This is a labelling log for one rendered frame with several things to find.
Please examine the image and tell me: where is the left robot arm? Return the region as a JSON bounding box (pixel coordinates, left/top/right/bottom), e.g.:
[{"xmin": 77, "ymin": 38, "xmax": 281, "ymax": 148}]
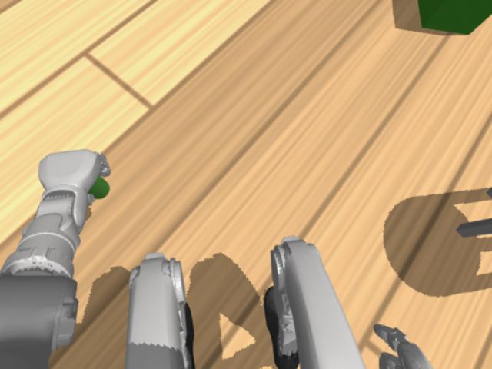
[{"xmin": 0, "ymin": 184, "xmax": 88, "ymax": 369}]

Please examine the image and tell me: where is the right robot foot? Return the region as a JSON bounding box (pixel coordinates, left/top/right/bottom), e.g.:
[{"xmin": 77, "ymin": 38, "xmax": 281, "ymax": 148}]
[{"xmin": 264, "ymin": 286, "xmax": 299, "ymax": 369}]

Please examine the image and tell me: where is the left robot hand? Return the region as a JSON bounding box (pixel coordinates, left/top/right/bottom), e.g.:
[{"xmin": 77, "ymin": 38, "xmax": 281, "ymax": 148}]
[{"xmin": 38, "ymin": 149, "xmax": 111, "ymax": 206}]

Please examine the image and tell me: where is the right robot hand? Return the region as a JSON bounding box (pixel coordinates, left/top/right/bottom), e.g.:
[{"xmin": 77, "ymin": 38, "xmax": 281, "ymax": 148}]
[{"xmin": 374, "ymin": 324, "xmax": 433, "ymax": 369}]

